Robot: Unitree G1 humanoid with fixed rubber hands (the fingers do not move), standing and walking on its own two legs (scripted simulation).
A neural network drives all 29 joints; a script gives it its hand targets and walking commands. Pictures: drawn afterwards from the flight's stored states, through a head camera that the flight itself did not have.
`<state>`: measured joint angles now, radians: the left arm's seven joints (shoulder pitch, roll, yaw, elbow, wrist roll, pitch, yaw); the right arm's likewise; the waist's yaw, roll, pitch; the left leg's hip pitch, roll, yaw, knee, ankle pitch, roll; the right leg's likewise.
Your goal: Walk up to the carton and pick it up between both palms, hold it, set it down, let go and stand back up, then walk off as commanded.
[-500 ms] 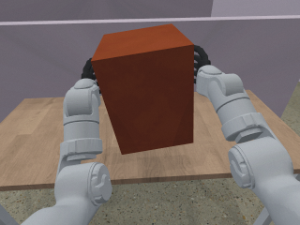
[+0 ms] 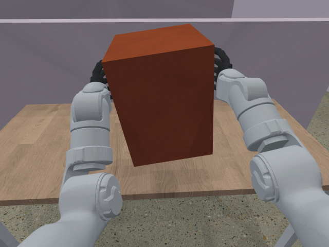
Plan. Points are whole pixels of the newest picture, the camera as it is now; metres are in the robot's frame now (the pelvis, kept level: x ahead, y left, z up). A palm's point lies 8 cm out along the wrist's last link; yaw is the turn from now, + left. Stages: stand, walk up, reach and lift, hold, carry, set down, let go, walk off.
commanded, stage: hold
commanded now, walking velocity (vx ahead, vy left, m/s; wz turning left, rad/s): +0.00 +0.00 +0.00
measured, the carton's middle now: (162, 92) +0.40 +0.01 +0.25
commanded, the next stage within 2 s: none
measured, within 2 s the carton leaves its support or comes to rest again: neither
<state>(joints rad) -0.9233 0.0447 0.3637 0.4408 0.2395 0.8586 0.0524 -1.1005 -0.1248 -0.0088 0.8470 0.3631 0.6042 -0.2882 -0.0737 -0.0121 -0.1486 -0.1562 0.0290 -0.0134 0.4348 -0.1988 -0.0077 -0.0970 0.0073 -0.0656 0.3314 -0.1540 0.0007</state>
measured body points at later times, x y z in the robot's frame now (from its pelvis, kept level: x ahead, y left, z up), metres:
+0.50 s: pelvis +0.00 +0.00 +0.00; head -0.09 +0.02 +0.44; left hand +0.38 +0.15 +0.27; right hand +0.39 -0.13 +0.29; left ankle +0.03 +0.12 -0.74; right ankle +0.02 -0.12 -0.74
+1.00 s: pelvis +0.00 +0.00 +0.00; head -0.09 +0.02 +0.44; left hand +0.38 +0.15 +0.27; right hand +0.39 -0.13 +0.29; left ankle +0.03 +0.12 -0.74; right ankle +0.02 -0.12 -0.74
